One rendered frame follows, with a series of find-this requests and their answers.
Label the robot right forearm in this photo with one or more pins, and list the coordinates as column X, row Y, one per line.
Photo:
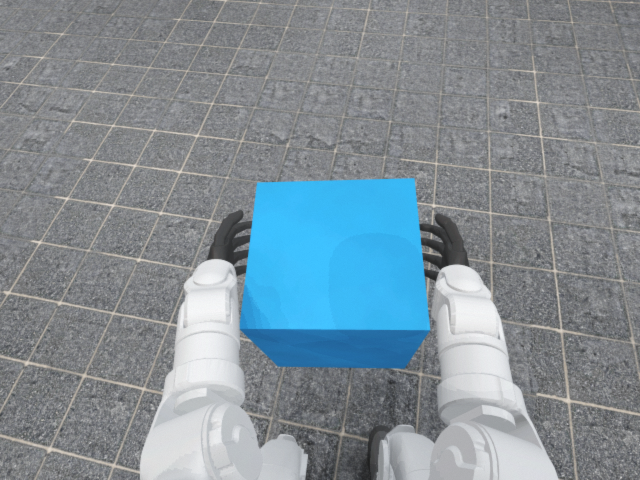
column 476, row 382

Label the carton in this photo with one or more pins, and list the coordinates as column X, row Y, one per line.
column 335, row 274

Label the robot right upper arm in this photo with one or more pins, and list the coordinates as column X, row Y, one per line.
column 468, row 450

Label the robot left forearm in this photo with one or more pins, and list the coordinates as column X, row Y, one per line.
column 206, row 360

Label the robot left hand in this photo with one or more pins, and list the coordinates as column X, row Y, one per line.
column 224, row 242

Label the robot right hand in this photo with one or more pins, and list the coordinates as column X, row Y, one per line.
column 452, row 249

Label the robot right thigh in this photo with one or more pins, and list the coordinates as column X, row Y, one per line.
column 405, row 456

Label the robot right foot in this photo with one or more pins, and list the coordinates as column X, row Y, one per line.
column 378, row 433

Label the robot left upper arm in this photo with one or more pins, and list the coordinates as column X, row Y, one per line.
column 215, row 442

